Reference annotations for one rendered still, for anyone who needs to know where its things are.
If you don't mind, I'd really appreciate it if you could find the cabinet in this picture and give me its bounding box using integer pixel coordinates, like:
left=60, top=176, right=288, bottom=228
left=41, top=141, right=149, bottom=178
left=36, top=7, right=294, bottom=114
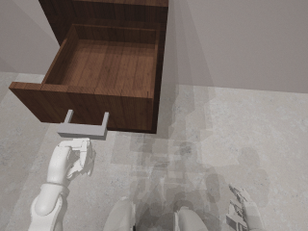
left=38, top=0, right=169, bottom=135

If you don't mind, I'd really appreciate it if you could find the robot thigh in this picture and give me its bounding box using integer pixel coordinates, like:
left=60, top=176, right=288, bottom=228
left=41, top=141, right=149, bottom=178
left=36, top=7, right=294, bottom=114
left=102, top=200, right=136, bottom=231
left=173, top=209, right=208, bottom=231

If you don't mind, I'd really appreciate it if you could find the handle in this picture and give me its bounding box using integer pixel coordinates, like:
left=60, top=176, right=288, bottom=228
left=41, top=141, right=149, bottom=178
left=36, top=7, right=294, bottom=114
left=57, top=110, right=110, bottom=141

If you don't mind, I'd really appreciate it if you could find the robot left thigh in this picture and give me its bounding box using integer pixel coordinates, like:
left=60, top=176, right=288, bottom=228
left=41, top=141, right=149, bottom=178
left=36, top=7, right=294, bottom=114
left=102, top=200, right=136, bottom=231

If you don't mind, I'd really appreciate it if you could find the robot left forearm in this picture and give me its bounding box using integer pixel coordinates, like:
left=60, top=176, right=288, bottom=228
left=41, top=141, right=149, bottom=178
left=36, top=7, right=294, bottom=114
left=28, top=182, right=70, bottom=231

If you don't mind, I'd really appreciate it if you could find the robot right thigh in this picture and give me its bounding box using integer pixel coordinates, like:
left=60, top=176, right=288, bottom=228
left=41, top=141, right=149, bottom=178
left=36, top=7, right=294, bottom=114
left=173, top=209, right=208, bottom=231

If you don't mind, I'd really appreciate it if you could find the left robot hand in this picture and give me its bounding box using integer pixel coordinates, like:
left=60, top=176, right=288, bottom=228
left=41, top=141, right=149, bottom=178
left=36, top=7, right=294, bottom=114
left=46, top=138, right=96, bottom=187

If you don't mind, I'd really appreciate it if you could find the right robot hand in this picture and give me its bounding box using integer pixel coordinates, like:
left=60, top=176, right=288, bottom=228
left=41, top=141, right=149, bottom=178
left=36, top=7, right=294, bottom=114
left=226, top=183, right=266, bottom=231

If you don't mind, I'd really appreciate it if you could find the drawer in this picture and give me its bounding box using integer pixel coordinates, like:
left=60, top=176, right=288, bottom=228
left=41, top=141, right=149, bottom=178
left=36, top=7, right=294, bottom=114
left=9, top=23, right=160, bottom=131

